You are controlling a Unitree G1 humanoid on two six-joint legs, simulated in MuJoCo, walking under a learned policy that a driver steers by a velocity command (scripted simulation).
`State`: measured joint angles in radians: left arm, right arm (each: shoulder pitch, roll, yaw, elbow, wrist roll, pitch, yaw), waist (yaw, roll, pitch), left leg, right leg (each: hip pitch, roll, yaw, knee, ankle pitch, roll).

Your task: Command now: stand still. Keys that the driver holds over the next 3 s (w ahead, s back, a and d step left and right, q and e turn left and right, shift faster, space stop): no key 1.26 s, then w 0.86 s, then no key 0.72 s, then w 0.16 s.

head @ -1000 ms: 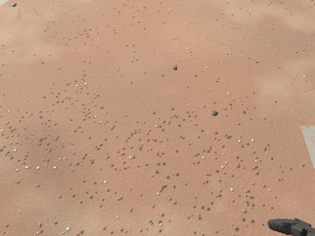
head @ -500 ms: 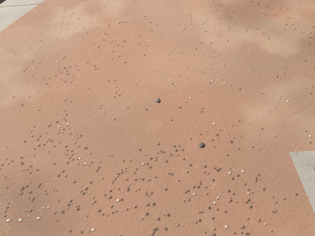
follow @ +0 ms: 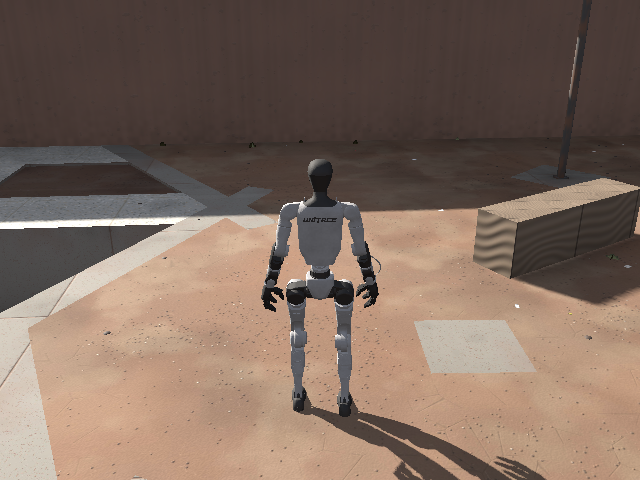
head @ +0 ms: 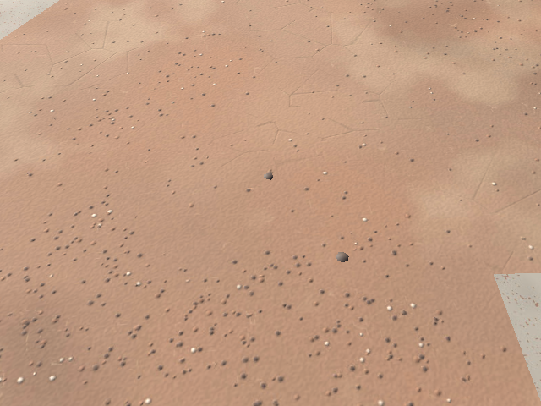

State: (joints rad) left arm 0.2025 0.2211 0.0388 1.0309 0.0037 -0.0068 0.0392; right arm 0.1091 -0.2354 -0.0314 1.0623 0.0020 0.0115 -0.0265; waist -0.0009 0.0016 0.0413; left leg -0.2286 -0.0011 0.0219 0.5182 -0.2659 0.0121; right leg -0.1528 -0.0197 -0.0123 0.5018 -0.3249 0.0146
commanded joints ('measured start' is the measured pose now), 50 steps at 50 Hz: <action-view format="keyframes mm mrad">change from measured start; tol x2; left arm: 1 37 103 17 -13 1 -5 5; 25 112 64 0 63 1 -8 14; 50 179 36 -4 81 -3 -10 16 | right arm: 1 -1 -109 -19 -23 0 -7 -4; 19 38 -86 -14 14 -1 -8 -9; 50 122 -54 -7 16 3 -11 -14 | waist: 1 0 -7 -41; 50 0 -3 7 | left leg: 1 66 44 -42 -64 266 37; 22 36 38 -48 -107 138 36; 50 33 33 -47 -106 163 41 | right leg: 1 -45 -25 19 -78 241 -18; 19 -73 -16 5 -104 132 -11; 50 -90 -15 2 -108 135 -9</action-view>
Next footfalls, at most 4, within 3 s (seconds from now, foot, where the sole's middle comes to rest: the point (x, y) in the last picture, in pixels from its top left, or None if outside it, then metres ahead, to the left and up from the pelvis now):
2.00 left None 0.44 0.08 -0.77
2.46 right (338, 342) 0.67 -0.15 -0.77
2.72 left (242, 384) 0.56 0.10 -0.77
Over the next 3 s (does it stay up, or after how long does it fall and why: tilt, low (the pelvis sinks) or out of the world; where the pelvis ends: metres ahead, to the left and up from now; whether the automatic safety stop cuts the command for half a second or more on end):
stays up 0.58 -0.03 0.00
